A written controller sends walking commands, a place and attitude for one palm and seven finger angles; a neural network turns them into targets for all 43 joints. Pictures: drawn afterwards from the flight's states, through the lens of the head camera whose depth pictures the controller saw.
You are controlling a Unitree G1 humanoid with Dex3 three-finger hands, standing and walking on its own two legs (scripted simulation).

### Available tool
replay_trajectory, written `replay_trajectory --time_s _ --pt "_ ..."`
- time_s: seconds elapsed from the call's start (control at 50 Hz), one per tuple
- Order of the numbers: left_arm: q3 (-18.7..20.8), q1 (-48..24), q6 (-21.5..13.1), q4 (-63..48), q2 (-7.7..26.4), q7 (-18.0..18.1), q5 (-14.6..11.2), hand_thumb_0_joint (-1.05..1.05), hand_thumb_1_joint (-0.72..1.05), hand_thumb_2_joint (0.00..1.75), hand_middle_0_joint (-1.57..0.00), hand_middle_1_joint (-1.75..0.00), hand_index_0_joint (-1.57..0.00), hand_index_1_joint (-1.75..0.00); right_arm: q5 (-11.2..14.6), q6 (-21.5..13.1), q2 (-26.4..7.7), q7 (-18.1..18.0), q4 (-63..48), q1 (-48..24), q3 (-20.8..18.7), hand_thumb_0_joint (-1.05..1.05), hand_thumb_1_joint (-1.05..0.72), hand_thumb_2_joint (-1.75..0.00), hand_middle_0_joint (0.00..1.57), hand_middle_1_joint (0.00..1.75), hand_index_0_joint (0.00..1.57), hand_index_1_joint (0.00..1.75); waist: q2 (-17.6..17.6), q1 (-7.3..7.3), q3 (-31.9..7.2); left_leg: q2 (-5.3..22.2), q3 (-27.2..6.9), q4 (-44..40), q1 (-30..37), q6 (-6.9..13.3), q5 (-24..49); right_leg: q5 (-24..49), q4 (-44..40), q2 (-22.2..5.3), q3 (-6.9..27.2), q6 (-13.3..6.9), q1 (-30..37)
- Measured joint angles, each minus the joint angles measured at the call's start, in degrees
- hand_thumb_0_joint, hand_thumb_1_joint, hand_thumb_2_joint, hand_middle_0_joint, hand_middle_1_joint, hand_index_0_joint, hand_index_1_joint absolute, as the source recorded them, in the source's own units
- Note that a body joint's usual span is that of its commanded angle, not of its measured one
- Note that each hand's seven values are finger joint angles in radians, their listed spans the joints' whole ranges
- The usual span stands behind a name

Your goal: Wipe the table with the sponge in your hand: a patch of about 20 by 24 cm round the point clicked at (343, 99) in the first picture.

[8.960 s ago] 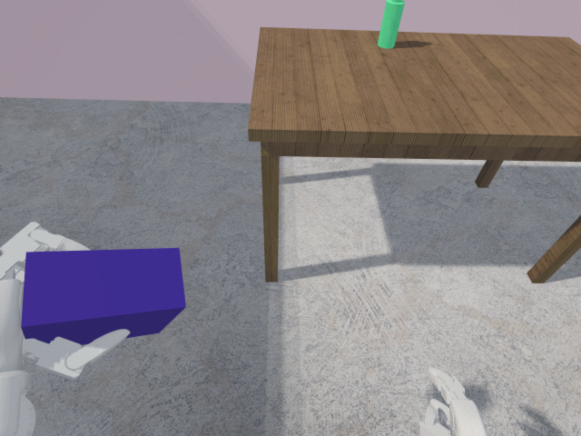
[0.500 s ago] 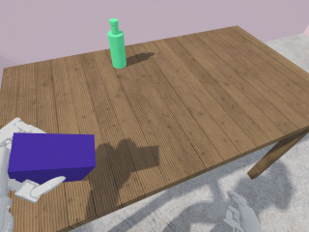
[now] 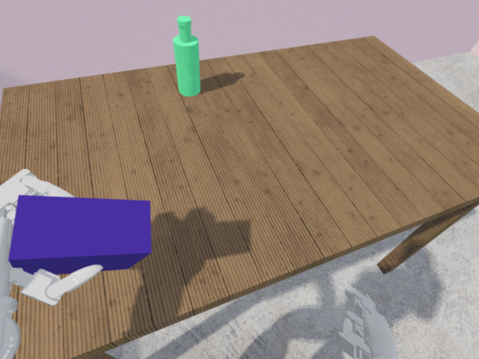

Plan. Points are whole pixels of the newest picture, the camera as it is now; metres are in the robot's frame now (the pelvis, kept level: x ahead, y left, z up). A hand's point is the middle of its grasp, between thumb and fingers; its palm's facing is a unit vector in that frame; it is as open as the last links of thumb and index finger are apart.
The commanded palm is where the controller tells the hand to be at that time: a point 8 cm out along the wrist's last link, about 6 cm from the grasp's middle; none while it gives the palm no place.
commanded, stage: shuffle to correct the standing spot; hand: left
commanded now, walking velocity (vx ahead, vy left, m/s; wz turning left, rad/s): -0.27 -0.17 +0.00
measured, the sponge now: (103, 238) +0.23 +0.20 +0.12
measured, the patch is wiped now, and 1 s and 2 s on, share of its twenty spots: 0.00 0.00 0.00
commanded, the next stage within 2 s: come to a stop and stand still in 1.48 s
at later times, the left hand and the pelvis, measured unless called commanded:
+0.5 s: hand (109, 244) +0.22 +0.18 +0.16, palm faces +0.29 -0.85 -0.43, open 10.6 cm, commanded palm +0.15 +0.23 +0.17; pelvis -0.01 -0.05 -0.01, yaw -1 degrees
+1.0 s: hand (85, 281) +0.17 +0.19 +0.15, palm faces +0.33 -0.82 -0.46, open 10.6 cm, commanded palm +0.12 +0.23 +0.17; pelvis -0.04 -0.05 -0.02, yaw +0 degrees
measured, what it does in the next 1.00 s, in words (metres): shifts its weight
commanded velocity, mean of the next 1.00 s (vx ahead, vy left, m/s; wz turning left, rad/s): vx -0.22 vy -0.17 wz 0.00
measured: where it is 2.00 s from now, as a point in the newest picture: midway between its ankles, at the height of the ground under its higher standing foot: outside the picture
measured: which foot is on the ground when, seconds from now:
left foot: down 0.00-1.00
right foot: down 0.00-1.00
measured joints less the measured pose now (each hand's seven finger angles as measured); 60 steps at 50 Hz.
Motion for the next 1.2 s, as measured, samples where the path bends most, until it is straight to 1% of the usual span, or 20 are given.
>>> replay_trajectory --time_s 0.08,0.14,0.22,0.36,0.46,0.58,0.68,0.78,0.86,0.92,1.0,1.06,1.1,1.12,1.14,1.16,1.18,1.2 --pt "1.1 -0.9 -1.3 -1.6 0.9 -0.1 0.0 0.0 -0.54 1.01 -0.69 -1.35 -0.69 -1.34 -0.4 -0.7 1.0 0.5 -0.7 -0.5 0.2 0.01 -0.9 -0.9 0.21 0.3 0.2 0.3 -0.5 0.34 1.4 0.2 0.2 0.3 -1.0 -0.3 0.4 -0.3 1.6 0.2 0.2 -0.3 -1.6" --pt "1.4 -0.9 -1.7 -2.2 1.0 -0.3 -0.2 0.0 -0.54 1.01 -0.69 -1.35 -0.69 -1.34 -0.4 -1.1 1.4 1.0 -1.1 -0.6 0.2 0.01 -0.9 -0.9 0.21 0.3 0.2 0.3 0.1 0.16 2.0 0.8 -0.2 1.0 -1.8 -0.7 0.4 0.0 1.6 0.8 -0.2 -0.7 -2.1" --pt "1.6 0.7 -1.4 -2.5 0.9 -0.6 -0.4 0.0 -0.54 1.01 -0.69 -1.35 -0.69 -1.34 -0.3 -0.9 1.5 1.5 -0.9 -0.2 0.2 0.01 -0.9 -0.9 0.21 0.3 0.2 0.3 1.1 -0.12 1.8 1.9 -0.7 1.9 -2.6 -1.5 0.1 0.3 1.2 1.9 -0.6 -1.5 -2.3" --pt "1.1 2.2 -0.1 -2.0 0.1 -0.7 -0.9 0.0 -0.54 1.01 -0.69 -1.35 -0.69 -1.34 0.0 -0.3 0.1 1.1 -0.1 0.5 -0.8 0.01 -0.9 -0.9 0.21 0.3 0.2 0.3 2.2 -0.18 0.7 3.8 -1.3 3.6 -3.6 -3.0 -0.9 0.0 1.7 3.8 -1.0 -3.1 -2.8" --pt "1.2 1.6 0.0 -3.1 0.2 -0.8 -1.5 0.0 -0.54 1.01 -0.69 -1.35 -0.69 -1.34 0.0 -0.1 -1.3 0.5 -0.6 0.0 -1.9 0.01 -0.9 -0.9 0.21 0.3 0.2 0.3 2.4 -0.59 0.9 5.0 -1.8 5.3 -4.9 -4.0 -1.5 -0.5 3.0 5.0 -1.4 -4.2 -4.0" --pt "2.6 2.1 -2.6 -5.7 2.1 -1.0 -1.6 0.0 -0.54 1.01 -0.69 -1.35 -0.69 -1.34 -0.2 0.1 -2.3 0.2 -1.2 -1.4 -3.1 0.01 -0.9 -0.9 0.21 0.3 0.2 0.3 2.5 -1.77 1.8 5.8 -2.6 7.6 -7.5 -4.7 -1.8 -0.9 5.2 5.8 -2.2 -5.0 -6.4" --pt "4.3 3.6 -4.8 -6.5 3.7 -1.0 -1.3 0.0 -0.54 1.01 -0.69 -1.35 -0.69 -1.34 -0.3 0.5 -2.1 -0.2 -0.5 -2.0 -3.7 0.01 -0.9 -0.9 0.2 0.3 0.2 0.3 2.3 -2.5 2.1 5.6 -2.8 8.8 -9.0 -4.5 -1.7 -1.3 7.2 5.6 -2.4 -5.1 -8.3" --pt "5.6 4.6 -6.0 -6.0 4.0 -0.8 -1.0 0.0 -0.54 1.01 -0.69 -1.34 -0.69 -1.34 -0.7 0.0 -1.3 -0.6 0.7 -1.3 -3.4 0.01 -0.9 -0.9 0.2 0.3 0.2 0.3 1.4 -2.26 1.9 5.0 -2.4 8.2 -9.5 -4.2 -0.7 -0.9 8.0 4.9 -2.1 -4.5 -9.4" --pt "6.0 4.7 -5.2 -6.0 4.1 -0.8 -1.1 0.0 -0.54 1.01 -0.69 -1.34 -0.69 -1.34 -0.8 -0.5 -0.3 -0.4 0.2 0.0 -2.4 0.01 -0.9 -0.9 0.2 0.3 0.2 0.3 1.0 -1.65 1.7 4.9 -2.2 8.5 -10.3 -3.9 -0.3 -0.9 8.9 4.6 -2.1 -3.5 -10.5" --pt "5.4 4.2 -3.6 -5.5 3.4 -0.8 -1.0 0.0 -0.54 1.01 -0.69 -1.34 -0.69 -1.34 -0.8 -0.5 0.3 0.1 -0.3 0.9 -1.5 0.01 -0.9 -0.9 0.2 0.3 0.2 0.3 1.4 -0.98 1.7 5.2 -2.3 9.4 -10.6 -3.6 -0.8 -1.9 9.7 4.4 -2.9 -3.0 -10.7" --pt "3.8 3.0 -1.5 -5.6 1.9 -0.7 -0.9 0.0 -0.54 1.01 -0.69 -1.34 -0.69 -1.34 -0.8 -0.7 0.9 0.9 -0.4 1.9 -0.8 0.01 -0.9 -0.9 0.21 0.3 0.2 0.3 2.2 -0.45 1.6 5.6 -2.7 11.0 -10.3 -3.7 -2.3 -1.0 9.3 4.5 -4.0 -4.1 -9.4" --pt "2.3 2.6 -0.3 -6.0 0.7 -0.3 -1.2 0.0 -0.54 1.01 -0.69 -1.34 -0.69 -1.34 -0.5 -0.7 0.9 1.3 0.2 2.5 -0.6 0.01 -0.9 -0.9 0.21 0.3 0.2 0.3 1.9 -0.16 0.5 5.2 -2.8 15.0 -11.1 -3.2 -9.5 -1.5 9.7 4.3 -4.0 -5.1 -9.3" --pt "1.1 2.6 0.5 -6.3 -0.4 0.3 -1.6 0.0 -0.54 1.01 -0.69 -1.34 -0.69 -1.34 -0.4 -0.4 0.4 1.4 1.0 2.6 -0.5 0.01 -0.9 -0.9 0.21 0.3 0.2 0.3 1.3 -0.28 -0.5 4.4 -2.4 19.2 -10.5 -2.8 -11.5 -2.2 10.4 3.9 -3.5 -5.2 -9.4" --pt "0.6 2.6 0.8 -6.3 -0.7 0.5 -1.8 0.0 -0.54 1.01 -0.69 -1.34 -0.69 -1.34 -0.4 -0.3 0.2 1.3 1.4 2.7 -0.6 0.01 -0.9 -0.9 0.21 0.3 0.2 0.3 1.0 -0.59 -1.2 4.0 -2.0 19.4 -9.2 -2.6 -11.5 -2.5 10.7 3.6 -3.4 -5.1 -9.4" --pt "0.3 2.6 1.1 -6.3 -0.7 0.6 -1.9 0.0 -0.54 1.01 -0.69 -1.34 -0.69 -1.34 -0.3 -0.3 0.0 1.2 1.6 2.9 -0.7 0.01 -0.9 -0.9 0.21 0.3 0.2 0.3 0.9 -1.02 -1.9 3.9 -1.6 17.6 -7.2 -2.4 -11.0 -2.8 10.9 3.5 -3.5 -4.9 -9.4" --pt "0.1 2.6 1.3 -6.4 -0.5 0.7 -2.0 0.0 -0.54 1.01 -0.69 -1.34 -0.69 -1.34 -0.2 -0.3 -0.5 1.1 1.5 3.1 -0.7 0.01 -0.9 -0.9 0.21 0.3 0.2 0.3 1.2 -1.53 -2.4 4.2 -1.7 13.9 -4.8 -2.1 -9.6 -3.2 11.3 3.6 -3.8 -4.6 -9.6" --pt "0.3 2.1 1.2 -6.1 0.0 0.8 -2.1 0.0 -0.54 1.01 -0.69 -1.34 -0.69 -1.34 -0.2 -0.4 -0.5 0.8 1.7 2.9 -1.0 0.01 -0.9 -0.9 0.21 0.3 0.2 0.3 0.9 -2.1 -2.5 4.0 -1.9 11.6 -3.7 -3.1 -9.9 -3.7 11.8 3.3 -4.1 -4.4 -9.9" --pt "0.7 1.5 1.1 -5.6 0.8 0.8 -2.0 0.0 -0.54 1.01 -0.69 -1.34 -0.69 -1.34 -0.3 -0.3 -0.2 0.6 2.0 2.3 -1.2 0.01 -0.9 -0.9 0.21 0.3 0.2 0.3 -0.1 -2.12 -2.0 3.4 -1.6 10.9 -3.1 -3.4 -9.6 -3.6 12.0 2.7 -3.8 -3.9 -9.7"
